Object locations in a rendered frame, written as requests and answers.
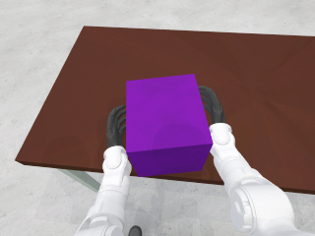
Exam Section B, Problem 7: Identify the carton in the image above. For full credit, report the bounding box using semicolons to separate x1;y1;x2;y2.
126;74;214;177

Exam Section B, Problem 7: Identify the left robot foot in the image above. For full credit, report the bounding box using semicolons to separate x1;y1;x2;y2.
128;225;143;236

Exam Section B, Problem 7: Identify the table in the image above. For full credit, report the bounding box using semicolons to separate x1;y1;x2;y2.
15;26;315;195

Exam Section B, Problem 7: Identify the robot left hand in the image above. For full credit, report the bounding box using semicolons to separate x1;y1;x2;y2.
106;104;126;148

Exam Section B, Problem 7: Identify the left robot forearm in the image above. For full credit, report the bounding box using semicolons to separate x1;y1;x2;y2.
75;146;132;234

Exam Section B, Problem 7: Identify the robot right hand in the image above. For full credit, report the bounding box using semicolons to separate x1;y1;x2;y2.
198;86;226;125

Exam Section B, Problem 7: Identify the right robot forearm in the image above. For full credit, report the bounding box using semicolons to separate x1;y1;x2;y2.
209;123;294;223

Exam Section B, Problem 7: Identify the left robot upper arm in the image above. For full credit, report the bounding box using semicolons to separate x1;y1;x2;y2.
74;223;124;236

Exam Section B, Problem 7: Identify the right robot upper arm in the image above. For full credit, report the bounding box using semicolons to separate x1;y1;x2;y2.
230;185;315;236

